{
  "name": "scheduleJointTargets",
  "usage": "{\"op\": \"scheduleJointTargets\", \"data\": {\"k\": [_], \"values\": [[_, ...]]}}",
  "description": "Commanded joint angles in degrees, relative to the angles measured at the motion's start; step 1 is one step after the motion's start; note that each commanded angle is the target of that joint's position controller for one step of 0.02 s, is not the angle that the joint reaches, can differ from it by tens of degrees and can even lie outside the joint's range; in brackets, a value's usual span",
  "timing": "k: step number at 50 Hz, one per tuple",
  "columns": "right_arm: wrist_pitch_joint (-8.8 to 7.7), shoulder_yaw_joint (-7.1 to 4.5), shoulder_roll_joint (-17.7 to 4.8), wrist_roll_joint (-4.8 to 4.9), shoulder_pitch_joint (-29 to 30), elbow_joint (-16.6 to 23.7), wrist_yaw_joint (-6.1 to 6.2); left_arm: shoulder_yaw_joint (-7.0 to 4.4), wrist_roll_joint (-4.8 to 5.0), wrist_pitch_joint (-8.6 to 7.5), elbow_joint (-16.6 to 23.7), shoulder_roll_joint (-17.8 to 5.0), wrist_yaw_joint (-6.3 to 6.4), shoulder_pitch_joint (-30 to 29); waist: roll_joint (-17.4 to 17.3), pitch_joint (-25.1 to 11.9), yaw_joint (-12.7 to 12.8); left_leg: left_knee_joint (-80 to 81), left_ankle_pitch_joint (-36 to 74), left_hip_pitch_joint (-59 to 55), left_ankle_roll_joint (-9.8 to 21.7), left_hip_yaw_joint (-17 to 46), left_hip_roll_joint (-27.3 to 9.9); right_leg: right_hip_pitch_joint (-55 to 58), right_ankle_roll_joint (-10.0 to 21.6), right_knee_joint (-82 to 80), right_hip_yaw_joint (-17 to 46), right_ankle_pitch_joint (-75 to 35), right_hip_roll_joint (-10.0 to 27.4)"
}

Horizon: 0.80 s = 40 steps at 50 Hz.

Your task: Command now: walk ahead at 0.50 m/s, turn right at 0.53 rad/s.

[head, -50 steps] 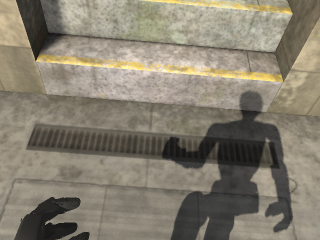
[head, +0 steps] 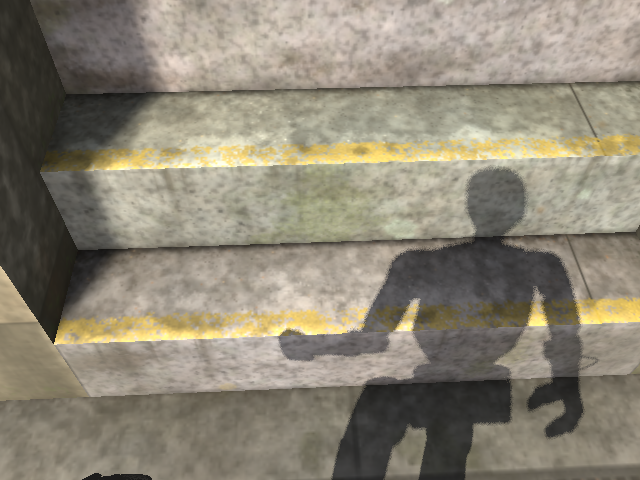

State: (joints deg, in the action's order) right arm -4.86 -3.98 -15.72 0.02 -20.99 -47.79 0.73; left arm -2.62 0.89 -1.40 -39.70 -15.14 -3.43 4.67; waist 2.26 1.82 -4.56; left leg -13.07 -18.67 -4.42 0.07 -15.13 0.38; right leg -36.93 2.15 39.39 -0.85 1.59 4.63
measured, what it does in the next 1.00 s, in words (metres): walks ahead, turning right: right foot, then left foot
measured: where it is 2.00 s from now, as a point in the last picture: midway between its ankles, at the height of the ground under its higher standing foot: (296, 286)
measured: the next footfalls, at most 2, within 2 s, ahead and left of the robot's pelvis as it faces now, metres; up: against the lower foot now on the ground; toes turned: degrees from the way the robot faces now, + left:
right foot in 0.10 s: +0.23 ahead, -0.11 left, +0.00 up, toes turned -6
left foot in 0.54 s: +0.46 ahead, +0.03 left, +0.00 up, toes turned -21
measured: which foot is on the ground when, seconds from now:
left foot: down 0.00-0.12, up 0.14-0.52, down 0.54-0.88, up 0.90-1.00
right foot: up 0.00-0.08, down 0.10-0.54, up 0.56-0.86, down 0.88-1.00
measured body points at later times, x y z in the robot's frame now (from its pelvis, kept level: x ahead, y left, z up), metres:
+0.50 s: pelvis +0.27 -0.04 +0.00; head +0.30 -0.05 +0.45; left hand +0.40 +0.24 -0.11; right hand +0.39 -0.32 -0.09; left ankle +0.42 +0.06 -0.72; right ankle +0.19 -0.11 -0.74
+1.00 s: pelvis +0.43 -0.10 +0.00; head +0.44 -0.11 +0.45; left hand +0.63 +0.08 -0.11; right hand +0.41 -0.35 -0.14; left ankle +0.40 +0.04 -0.62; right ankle +0.43 -0.18 -0.74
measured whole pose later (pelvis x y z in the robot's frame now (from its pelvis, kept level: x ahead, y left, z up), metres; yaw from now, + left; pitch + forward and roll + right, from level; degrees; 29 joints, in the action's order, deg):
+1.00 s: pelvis +0.43 -0.10 +0.00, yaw -17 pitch +1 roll +0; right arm -0.8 -2.2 -11.7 -1.7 -18.6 -46.9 1.1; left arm 0.5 -2.8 -3.4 -43.7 -9.9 1.1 12.1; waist -1.5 -0.9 -1.5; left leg -75.5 -24.2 30.1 1.5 0.9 0.5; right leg -15.9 4.0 27.1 -6.0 13.0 -1.6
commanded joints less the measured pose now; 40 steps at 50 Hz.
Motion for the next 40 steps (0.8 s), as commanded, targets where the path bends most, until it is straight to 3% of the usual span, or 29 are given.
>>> {"op": "scheduleJointTargets", "data": {"k": [1, 2, 3, 4, 5, 6, 7, 8, 9, 10, 11, 12, 13, 14, 15, 18, 22, 23, 24, 25, 26, 28, 29, 30, 32, 34, 35, 36, 40], "values": [[0.78, -3.02, -12.08, 0.13, 1.74, 3.01, 0.76, -1.14, 0.78, -1.83, 6.58, -4.88, -1.0, -6.04, -5.78, 2.18, 1.58, -1.73, 41.36, -2.54, 6.47, 3.49, -17.45, -1.3, 2.4, -2.8, -2.76, 5.02, -1.77], [0.69, -1.15, -7.06, -2.77, -1.91, 0.28, 0.19, -0.52, -5.76, -0.29, 5.34, -4.44, -1.24, -5.34, -7.12, 2.07, 1.84, -4.63, 46.96, -3.51, 5.31, 0.66, -16.04, 2.54, 4.28, -6.47, -7.12, 7.76, -4.7], [1.46, -2.92, -13.02, 0.01, -0.96, 2.08, 0.81, -2.26, -0.13, -1.16, 6.39, -6.49, -1.14, -1.84, -8.69, -1.69, 4.47, -12.85, 59.78, -0.69, 5.58, 2.62, -16.87, 10.9, 5.12, -2.68, -6.78, 10.65, -7.03], [1.61, -1.53, -10.12, -2.17, -1.7, 0.31, 0.22, -1.6, -5.18, -0.53, 2.6, -6.05, -0.21, 6.15, -8.42, -5.49, 7.46, -22.76, 58.36, -2.24, 5.4, 0.13, -15.71, 15.92, 7.52, -7.97, -7.5, 15.48, -10.29], [1.77, -2.59, -13.27, 0.38, 1.62, 3.18, 1.27, -5.46, 1.21, -0.8, 2.42, -12.38, 0.3, 15.45, -4.92, -10.43, 14.31, -37.14, 52.74, 12.54, 2.39, 1.45, -13.56, 36.22, 10.19, -7.95, -1.63, 6.47, -7.53], [1.15, 0.02, -4.13, -1.11, -1.11, 6.43, -0.76, -5.34, -5.32, -0.41, -1.42, -16.59, 1.72, 20.58, 7.4, -18.04, 10.24, -59.41, 4.1, 33.74, -0.65, 0.33, -5.03, 53.82, 16.64, -9.75, 22.78, 8.85, 7.55], [-1.94, 0.3, -6.17, 0.66, 2.29, 8.2, -0.28, -6.06, 0.8, -1.55, 2.59, -18.48, 1.84, 17.88, 8.73, -23.43, 10.48, -68.96, -15.17, 47.28, -2.06, 16.6, 2.41, 61.39, 24.29, -20.49, 49.53, 17.28, 14.23], [-3.59, -0.56, -9.79, 2.45, 9.4, 10.29, -0.64, -4.84, 1.06, -2.37, 2.15, -14.81, 2.08, 16.24, 4.21, -17.13, 12.66, -68.36, -9.03, 53.99, -1.04, 20.79, -1.44, 58.57, 20.56, -23.39, 41.88, 16.57, 13.02], [-1.95, 0.85, -6.11, -0.98, 8.07, 8.43, -1.1, -4.78, -3.18, -1.0, -1.34, -14.31, 2.84, 15.35, -1.69, -8.04, 8.74, -61.02, -0.57, 47.71, -0.17, 17.96, -5.71, 45.13, 17.01, -21.92, 29.93, -0.15, 11.89], [-1.21, 1.0, -5.58, -2.12, 7.0, 8.19, -1.13, -4.12, -3.24, -0.81, -0.94, -11.84, 2.98, 13.23, -3.95, -3.88, 6.24, -55.3, 0.51, 42.48, -0.54, 17.2, -6.68, 37.23, 14.74, -22.1, 24.9, -11.04, 8.87], [-2.51, -0.47, -10.22, -1.65, 6.49, 9.04, -0.01, -3.73, 0.22, -2.6, 3.0, -10.1, 2.51, 8.15, -1.79, -7.58, 4.8, -56.33, -2.39, 40.08, -1.75, 20.49, -6.05, 34.75, 16.8, -23.7, 25.24, -10.55, 7.26], [0.48, 1.07, -6.07, -4.51, 3.28, 6.79, -0.85, -3.08, -2.26, -2.17, -0.79, -9.74, 2.33, 9.6, -2.65, -5.55, 2.42, -51.4, -1.15, 34.82, -2.01, 17.68, -7.08, 29.58, 14.19, -23.13, 19.92, -17.22, 6.45], [-0.83, -0.19, -8.34, -1.56, 4.56, 8.84, -0.04, -3.35, 0.27, -3.3, 2.8, -9.39, 2.29, 6.15, -0.92, -7.09, 1.99, -51.28, -2.93, 35.45, -2.79, 19.94, -6.47, 28.46, 16.39, -25.19, 21.66, -11.83, 5.69], [-1.11, -0.03, -8.28, -0.81, 5.73, 8.72, 0.34, -3.46, 0.81, -3.98, 2.91, -10.02, 2.1, 5.01, -0.37, -6.69, 1.81, -48.06, -2.26, 35.64, -3.14, 19.44, -6.43, 27.33, 16.2, -25.99, 20.5, -10.62, 5.47], [1.3, 1.67, -4.44, -4.25, 4.5, 7.27, -0.94, -3.53, -2.12, -3.34, -0.89, -10.87, 2.04, 9.57, -0.21, -4.43, 1.76, -44.78, 1.36, 32.55, -3.0, 15.57, -5.91, 23.09, 13.92, -25.11, 15.42, -16.65, 2.68], [2.59, 2.63, -2.99, -2.75, 12.22, 10.35, -1.46, -3.59, -1.58, -2.5, -2.37, -10.98, 2.05, 12.25, 2.27, -2.14, 4.37, -33.21, 9.72, 30.4, -3.99, 12.88, -3.61, 19.85, 10.61, -24.7, 11.62, -13.2, -2.75], [1.09, 3.16, -4.31, -2.51, 17.47, 11.57, -0.81, -4.41, -2.42, -2.17, -2.68, -12.43, 2.35, 13.67, 2.93, -4.15, 7.15, -23.0, 12.4, 28.95, -3.22, 14.46, -2.08, 26.1, 9.42, -20.57, 17.4, -12.79, 0.47], [-1.03, 2.61, -6.2, 0.65, 19.42, 13.02, -0.03, -3.95, 1.83, -2.21, -0.01, -11.31, 4.21, 10.43, -0.1, -5.86, 6.85, -18.49, 10.53, 26.58, -3.21, 19.39, -0.86, 26.57, 10.48, -20.73, 24.0, -3.47, 3.23], [-2.11, 1.97, -8.0, 1.11, 17.8, 12.34, 0.06, -3.71, 1.67, -1.91, 0.22, -12.05, 4.65, 8.73, 0.83, -6.11, 5.52, -16.36, 11.61, 26.36, -2.65, 20.0, -1.52, 29.07, 9.95, -19.16, 25.11, -1.68, 3.51], [-0.72, 2.87, -5.14, -2.59, 10.71, 9.19, 0.11, -3.84, -2.42, -1.57, -2.66, -11.7, 4.15, 9.8, 5.92, -5.72, 3.09, -16.81, 12.06, 19.86, -1.93, 15.96, -0.86, 25.79, 8.07, -15.32, 20.95, -5.54, 1.59], [-0.62, 2.13, -6.69, -3.29, 5.84, 7.82, 0.58, -3.32, -2.35, -1.84, -2.8, -9.59, 3.7, 11.18, 3.25, -6.01, 1.49, -13.13, 9.05, 12.08, -0.99, 15.73, 0.35, 22.08, 6.6, -8.96, 20.43, -8.7, -2.14], [-0.66, -0.26, -15.87, -5.13, -2.14, 7.67, 1.73, -1.19, -1.3, -2.96, 0.99, -2.5, 2.94, 8.76, -15.03, -8.89, -1.44, -1.46, 1.55, -2.56, 5.08, 41.03, -20.89, 3.37, 1.8, 15.47, 9.42, 17.16, -13.96], [0.04, -1.34, -16.18, -4.51, -0.77, 6.44, 1.5, -1.28, -2.41, -2.14, 1.27, -5.17, 3.21, 11.87, -15.59, -10.32, 2.66, 0.89, -3.77, 0.0, 10.1, 53.09, -26.19, -1.12, 1.9, 22.98, 7.09, 29.01, -10.73], [-0.03, -0.28, -10.6, -3.86, 1.76, 7.17, 0.79, -1.36, -3.04, -1.6, -1.11, -6.88, 3.18, 12.0, -8.82, -7.35, 3.06, 1.32, -10.22, 3.78, 11.04, 49.89, -23.57, -1.04, 2.22, 26.86, 8.66, 25.14, -7.56], [-0.67, 1.51, -3.99, -2.54, 4.43, 6.66, 0.06, -1.04, -3.92, -1.58, -2.24, -5.97, 2.4, 9.56, -6.86, -2.96, 3.92, 2.34, 2.2, 10.58, 9.59, 36.44, -17.09, 1.5, 1.13, 25.7, 9.93, 18.92, -5.92], [-1.33, 1.41, -4.38, -2.32, 3.35, 4.94, -0.02, -0.55, -4.64, -1.52, -2.19, -4.58, 1.96, 9.8, -7.23, -2.76, 4.77, 0.13, 24.93, 12.34, 9.79, 28.22, -13.83, 3.85, -0.65, 24.67, 7.52, 16.95, -6.76], [-1.12, 0.8, -6.12, -0.56, 5.55, 6.51, 0.58, -0.08, -0.6, -2.41, -0.48, -3.84, 2.99, 8.64, -10.55, -5.25, 5.68, -1.69, 32.7, 5.82, 12.06, 28.04, -13.51, 0.58, -2.32, 22.04, 4.84, 17.77, -4.17], [-1.34, 1.57, -3.66, -1.72, 3.99, 4.73, -0.04, 0.52, -5.46, -1.83, -1.69, -3.2, 2.42, 8.65, -5.07, -5.94, 5.74, -2.97, 41.94, 12.05, 10.79, 24.05, -12.1, 7.3, -3.09, 17.16, 1.66, 16.29, -5.04], [-0.74, 0.67, -5.98, -1.59, 4.3, 4.09, -0.04, 2.18, -3.5, -0.97, -0.93, 0.72, 3.03, 6.63, -13.31, -7.18, 5.67, -7.95, 53.8, 14.6, 8.26, 21.04, -8.51, 18.71, -4.42, -2.38, -3.03, 14.12, -8.09]]}}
